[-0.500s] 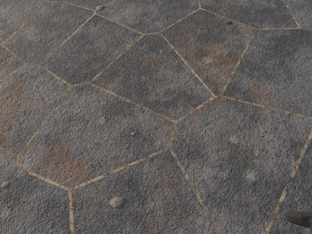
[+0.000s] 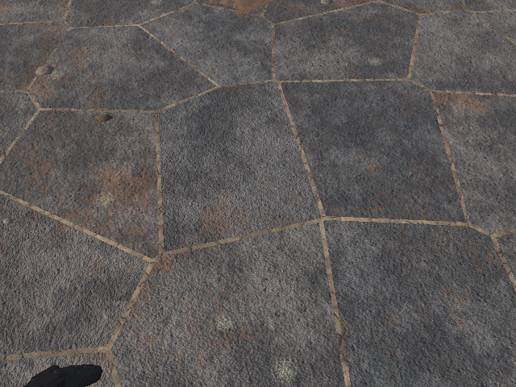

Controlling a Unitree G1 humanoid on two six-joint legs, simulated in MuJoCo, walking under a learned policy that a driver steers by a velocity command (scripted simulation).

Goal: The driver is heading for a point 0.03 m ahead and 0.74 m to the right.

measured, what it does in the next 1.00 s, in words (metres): walks ahead, turning right: right foot, then left foot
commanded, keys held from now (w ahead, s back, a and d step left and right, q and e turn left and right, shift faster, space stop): w+e+shift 0.36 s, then w+shift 0.34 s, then shift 0.16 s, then e+shift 0.14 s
